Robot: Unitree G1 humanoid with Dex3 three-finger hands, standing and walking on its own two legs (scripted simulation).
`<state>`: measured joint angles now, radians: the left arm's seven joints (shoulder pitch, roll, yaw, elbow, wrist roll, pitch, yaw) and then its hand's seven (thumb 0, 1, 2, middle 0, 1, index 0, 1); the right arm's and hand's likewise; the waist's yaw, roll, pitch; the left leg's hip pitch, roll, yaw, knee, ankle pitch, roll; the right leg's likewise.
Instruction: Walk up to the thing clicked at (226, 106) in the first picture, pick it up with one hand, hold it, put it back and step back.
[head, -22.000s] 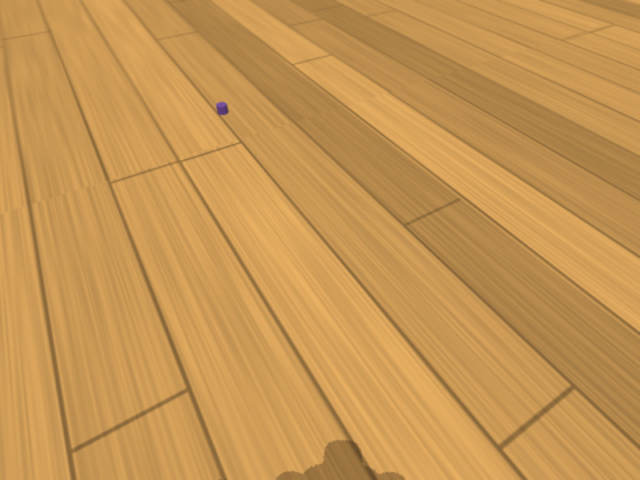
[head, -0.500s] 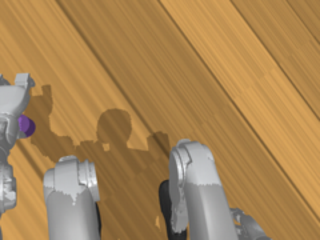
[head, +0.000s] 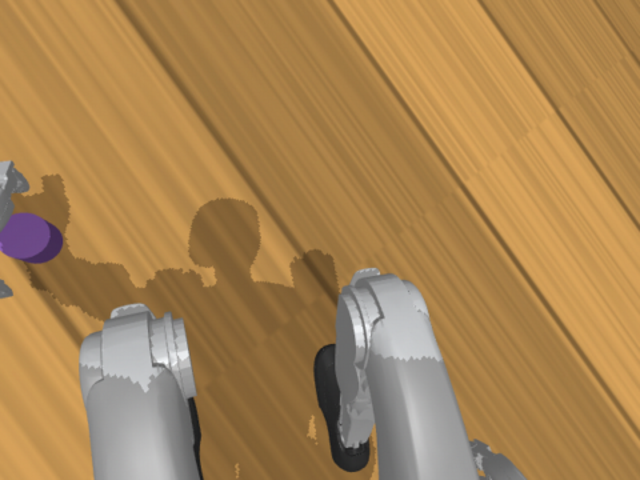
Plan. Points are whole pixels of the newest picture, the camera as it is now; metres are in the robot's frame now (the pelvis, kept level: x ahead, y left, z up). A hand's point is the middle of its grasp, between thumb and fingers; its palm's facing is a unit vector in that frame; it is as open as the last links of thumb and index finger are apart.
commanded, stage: rest palm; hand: left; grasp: from above
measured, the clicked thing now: (31, 239) +0.44 +0.34 -0.29
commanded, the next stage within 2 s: close in 1.36 s
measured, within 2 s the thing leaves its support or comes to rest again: neither
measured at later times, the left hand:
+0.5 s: hand (28, 232) +0.43 +0.32 -0.24, palm faces -0.47 -0.11 -0.87, open 14.2 cm
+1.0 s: hand (39, 238) +0.43 +0.31 -0.26, palm faces -0.45 -0.13 -0.89, open 14.2 cm
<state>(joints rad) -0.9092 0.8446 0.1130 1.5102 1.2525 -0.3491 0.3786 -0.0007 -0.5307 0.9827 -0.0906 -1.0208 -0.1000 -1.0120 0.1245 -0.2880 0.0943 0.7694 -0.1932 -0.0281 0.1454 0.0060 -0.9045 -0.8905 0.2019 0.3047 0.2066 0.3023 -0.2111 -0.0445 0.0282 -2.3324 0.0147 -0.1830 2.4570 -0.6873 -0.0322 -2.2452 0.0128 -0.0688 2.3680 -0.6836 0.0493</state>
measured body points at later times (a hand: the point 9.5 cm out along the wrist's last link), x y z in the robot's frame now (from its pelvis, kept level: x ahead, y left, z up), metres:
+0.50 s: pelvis +0.01 +0.01 -0.02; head +0.26 +0.10 +0.34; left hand +0.46 +0.32 -0.19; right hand +0.07 -0.25 -0.11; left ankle +0.07 +0.13 -0.28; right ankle +0.10 -0.13 -0.28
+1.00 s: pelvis +0.01 +0.01 -0.03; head +0.27 +0.11 +0.32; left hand +0.45 +0.32 -0.21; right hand +0.07 -0.27 -0.10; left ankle +0.07 +0.13 -0.28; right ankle +0.10 -0.13 -0.28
